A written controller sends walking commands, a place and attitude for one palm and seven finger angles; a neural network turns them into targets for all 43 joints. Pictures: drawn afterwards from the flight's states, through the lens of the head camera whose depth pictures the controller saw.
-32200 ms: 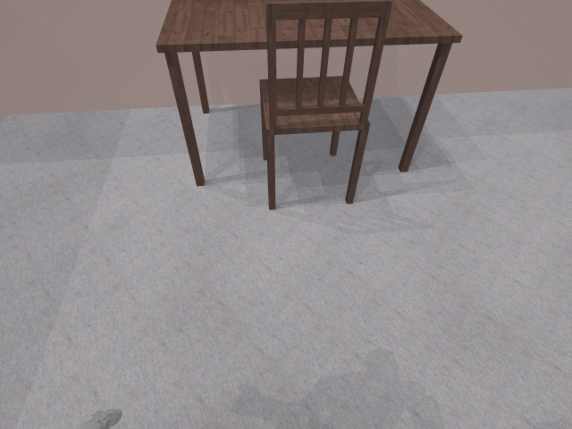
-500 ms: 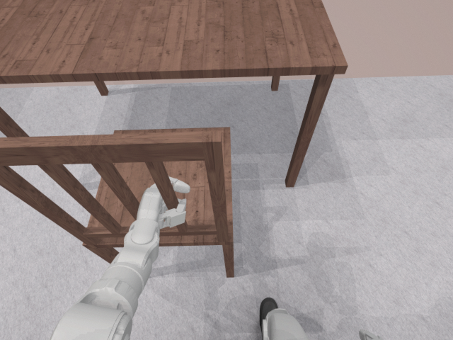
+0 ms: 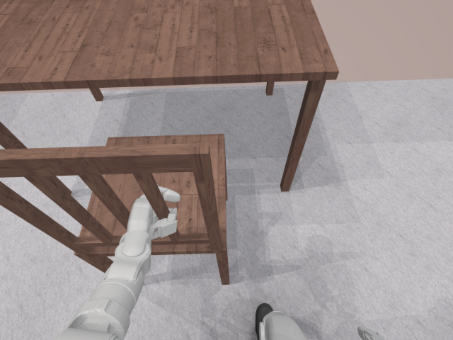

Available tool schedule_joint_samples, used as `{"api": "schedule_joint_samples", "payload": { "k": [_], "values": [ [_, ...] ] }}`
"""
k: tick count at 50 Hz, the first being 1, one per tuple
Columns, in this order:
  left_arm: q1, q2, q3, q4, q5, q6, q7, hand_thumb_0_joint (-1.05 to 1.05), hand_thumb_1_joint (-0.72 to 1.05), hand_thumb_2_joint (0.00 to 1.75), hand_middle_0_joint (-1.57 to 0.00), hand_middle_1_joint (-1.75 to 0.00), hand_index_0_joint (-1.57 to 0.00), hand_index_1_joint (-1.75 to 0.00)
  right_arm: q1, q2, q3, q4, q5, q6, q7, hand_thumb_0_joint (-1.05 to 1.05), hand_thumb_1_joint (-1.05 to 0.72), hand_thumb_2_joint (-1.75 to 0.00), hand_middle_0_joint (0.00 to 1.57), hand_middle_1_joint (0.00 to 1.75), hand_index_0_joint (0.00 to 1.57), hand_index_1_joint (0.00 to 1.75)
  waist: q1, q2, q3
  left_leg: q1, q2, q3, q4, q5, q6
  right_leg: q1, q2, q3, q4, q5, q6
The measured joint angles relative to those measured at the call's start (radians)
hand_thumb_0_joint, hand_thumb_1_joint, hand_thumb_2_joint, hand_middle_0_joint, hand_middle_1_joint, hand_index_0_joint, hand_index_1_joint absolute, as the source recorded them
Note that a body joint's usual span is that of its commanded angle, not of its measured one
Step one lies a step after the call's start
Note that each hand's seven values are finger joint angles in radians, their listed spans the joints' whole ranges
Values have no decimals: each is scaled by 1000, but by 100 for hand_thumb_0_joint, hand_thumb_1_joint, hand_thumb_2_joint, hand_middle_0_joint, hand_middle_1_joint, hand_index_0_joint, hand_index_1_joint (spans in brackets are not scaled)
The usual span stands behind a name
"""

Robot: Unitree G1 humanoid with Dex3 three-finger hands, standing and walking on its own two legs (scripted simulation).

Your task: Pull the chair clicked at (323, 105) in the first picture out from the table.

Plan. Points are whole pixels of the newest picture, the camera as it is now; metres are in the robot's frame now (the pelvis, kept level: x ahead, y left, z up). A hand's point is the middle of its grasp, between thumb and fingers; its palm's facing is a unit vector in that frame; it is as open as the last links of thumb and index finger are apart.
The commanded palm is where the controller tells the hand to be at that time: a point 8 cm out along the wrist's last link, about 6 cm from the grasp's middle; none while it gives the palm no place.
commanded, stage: stop walking, hand still on the chair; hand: left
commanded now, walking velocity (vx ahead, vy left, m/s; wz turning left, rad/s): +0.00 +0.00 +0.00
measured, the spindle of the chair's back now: (120, 212) +0.36 +0.22 -0.05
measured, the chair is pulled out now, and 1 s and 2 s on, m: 0.22 0.23 0.23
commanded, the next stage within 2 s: open the thumb and straighten the fingers in 0.66 s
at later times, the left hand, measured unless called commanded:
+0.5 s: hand (171, 222) +0.34 +0.12 -0.05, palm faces -0.06 -0.98 -0.17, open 5.3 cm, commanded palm +0.32 +0.17 -0.03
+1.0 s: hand (167, 222) +0.34 +0.12 -0.05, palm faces -0.08 -0.98 -0.18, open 7.7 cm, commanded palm +0.32 +0.18 -0.03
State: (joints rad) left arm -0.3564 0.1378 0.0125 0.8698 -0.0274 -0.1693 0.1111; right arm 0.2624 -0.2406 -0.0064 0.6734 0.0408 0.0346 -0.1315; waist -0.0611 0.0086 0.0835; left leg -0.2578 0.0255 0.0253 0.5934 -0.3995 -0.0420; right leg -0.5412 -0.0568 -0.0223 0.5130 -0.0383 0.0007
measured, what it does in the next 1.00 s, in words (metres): stands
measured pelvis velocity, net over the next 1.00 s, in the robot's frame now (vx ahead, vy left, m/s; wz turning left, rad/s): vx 0.04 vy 0.02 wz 0.03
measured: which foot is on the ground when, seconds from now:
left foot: down 0.00-1.00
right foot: down 0.00-1.00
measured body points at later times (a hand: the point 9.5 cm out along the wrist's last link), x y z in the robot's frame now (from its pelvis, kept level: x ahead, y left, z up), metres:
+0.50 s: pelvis +0.04 +0.01 +0.01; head +0.08 +0.01 +0.45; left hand +0.34 +0.17 -0.04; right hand +0.19 -0.23 -0.10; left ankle -0.06 +0.15 -0.72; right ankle +0.14 -0.12 -0.72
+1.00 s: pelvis +0.04 +0.02 -0.01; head +0.09 +0.01 +0.44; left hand +0.34 +0.18 -0.04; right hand +0.16 -0.23 -0.12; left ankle -0.06 +0.15 -0.72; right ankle +0.14 -0.12 -0.72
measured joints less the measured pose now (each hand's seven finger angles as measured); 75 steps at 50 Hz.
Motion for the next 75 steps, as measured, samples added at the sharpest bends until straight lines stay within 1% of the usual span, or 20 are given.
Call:
{"api": "schedule_joint_samples", "payload": {
  "k": [8,16,26,33,39,42,45,47,49,52,56,58,61,65,68,71,75],
  "values": [
    [88,-22,-36,-66,12,18,0,5,68,81,-32,-125,-49,-145,-3,-1,4,2,-4,-9,-1,1,-91,-90,20,30,20,30,13,11,-17,74,14,-14,-43,-14,-2,60,9,-19,-1,-42,1],
    [145,-34,-78,-128,23,42,-2,5,69,79,-30,-126,-49,-145,-50,10,7,-7,-13,-11,8,1,-91,-90,20,30,20,30,22,15,-16,128,17,-23,-65,-28,1,106,7,-31,6,-73,7],
    [172,-34,-102,-178,30,74,2,5,70,78,-27,-128,-49,-145,-82,33,23,-33,-23,-1,25,1,-91,-90,20,30,20,30,21,1,-6,163,12,-19,-78,-31,9,137,3,-26,-1,-78,17],
    [189,-31,-109,-199,29,81,1,5,70,77,-27,-128,-49,-145,-63,36,28,-32,-26,9,31,1,-91,-90,21,30,20,30,19,-2,0,176,8,-13,-85,-30,14,148,2,-20,-7,-76,21],
    [205,-30,-105,-210,27,74,0,5,70,78,-27,-128,-49,-145,-39,32,27,-20,-27,13,32,1,-91,-90,20,30,20,30,16,2,2,182,7,-9,-88,-31,16,151,2,-17,-6,-77,23],
    [226,-36,-97,-215,10,69,-5,5,68,78,-28,-129,-49,-145,-12,24,22,-16,-4,5,60,1,-91,-90,20,30,20,30,1,4,-73,93,3,-25,-48,-41,17,76,-8,-29,17,-84,23],
    [240,-27,-90,-256,11,72,-18,4,60,75,-31,-132,-49,-145,-2,19,13,-13,-5,-17,84,1,-91,-90,20,30,20,30,0,-4,-121,12,-2,-29,1,-56,17,-1,-15,-29,56,-94,23],
    [240,-19,-95,-278,22,76,-24,3,51,70,-33,-133,-49,-145,-1,11,7,-19,-8,-34,95,1,-91,-90,20,30,20,30,0,-3,-137,-33,-5,-29,34,-67,17,-43,-19,-27,81,-100,22],
    [228,-13,-98,-289,27,84,-34,2,37,64,-36,-134,-49,-145,-3,0,4,-27,-10,-47,102,1,-91,-90,20,30,20,30,1,3,-147,-73,-10,-30,67,-79,19,-82,-24,-25,108,-107,23],
    [214,-9,-87,-304,25,113,-49,2,12,52,-39,-135,-49,-142,-11,-14,0,-40,-12,-55,107,1,-91,-90,20,30,20,29,4,17,-156,-119,-17,-26,106,-93,21,-129,-30,-17,145,-118,25],
    [217,-10,-72,-333,2,154,-57,1,-18,38,-40,-127,-45,-131,-14,-21,-1,-58,-9,-62,106,1,-91,-90,20,30,20,29,11,37,-169,-157,-23,-22,138,-107,23,-174,-36,-9,183,-132,27],
    [222,-13,-69,-349,-6,167,-63,0,-29,32,-38,-119,-42,-122,-14,-20,1,-64,-8,-66,103,1,-91,-90,20,30,20,29,15,40,-175,-172,-26,-22,151,-113,23,-192,-38,-7,202,-141,28],
    [223,-16,-73,-369,-10,182,-73,0,-40,27,-34,-104,-36,-106,-15,-18,6,-74,-6,-73,98,1,-91,-90,20,30,20,29,19,41,-178,-191,-26,-27,173,-124,21,-212,-41,-10,227,-154,26],
    [224,-17,-70,-394,-2,198,-86,-1,-48,23,-27,-80,-27,-81,-20,-17,13,-86,-8,-79,91,1,-91,-90,20,30,20,29,21,39,-179,-209,-25,-32,194,-136,18,-232,-42,-14,254,-169,22],
    [240,-10,-54,-418,1,207,-91,-1,-51,22,-21,-60,-20,-60,-21,-17,13,-99,-9,-77,90,1,-91,-90,20,30,20,30,19,38,-185,-219,-21,-34,204,-143,14,-244,-39,-16,268,-179,19],
    [267,-1,-52,-455,2,218,-91,-1,-53,21,-14,-40,-14,-40,-18,-20,9,-110,-9,-78,89,1,-91,-90,20,30,20,30,19,41,-189,-225,-17,-40,212,-150,11,-249,-38,-23,278,-188,17],
    [306,1,-64,-504,-3,231,-95,-1,-54,21,-7,-20,-7,-20,-17,-29,6,-119,-7,-85,87,1,-91,-90,20,30,20,29,21,45,-193,-231,-15,-49,222,-158,9,-252,-38,-31,287,-198,16]
  ]
}}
